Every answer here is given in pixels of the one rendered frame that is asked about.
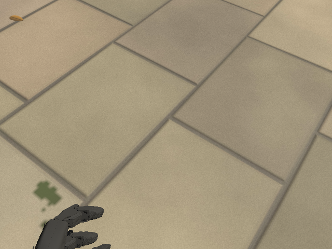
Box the robot left hand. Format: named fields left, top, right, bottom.
left=33, top=204, right=111, bottom=249

